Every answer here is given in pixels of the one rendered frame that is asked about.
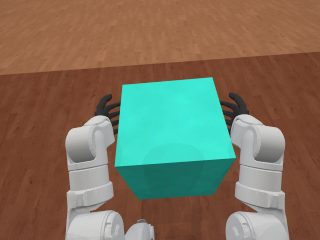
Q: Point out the right robot hand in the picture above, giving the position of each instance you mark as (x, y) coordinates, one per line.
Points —
(239, 109)

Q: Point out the robot right forearm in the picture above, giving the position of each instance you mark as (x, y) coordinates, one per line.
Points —
(261, 158)

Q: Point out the robot left forearm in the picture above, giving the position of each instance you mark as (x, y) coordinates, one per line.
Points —
(87, 159)

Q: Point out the left robot hand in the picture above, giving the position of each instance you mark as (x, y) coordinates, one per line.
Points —
(102, 110)

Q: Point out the robot right upper arm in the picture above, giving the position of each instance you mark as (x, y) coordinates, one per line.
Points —
(243, 225)

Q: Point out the robot left upper arm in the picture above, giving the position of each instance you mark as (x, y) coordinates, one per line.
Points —
(100, 225)

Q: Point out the robot left thigh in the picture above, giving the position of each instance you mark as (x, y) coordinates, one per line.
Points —
(140, 231)

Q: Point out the carton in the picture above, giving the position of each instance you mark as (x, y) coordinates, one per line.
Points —
(172, 139)

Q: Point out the robot left shin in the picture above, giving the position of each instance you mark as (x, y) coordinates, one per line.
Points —
(141, 221)

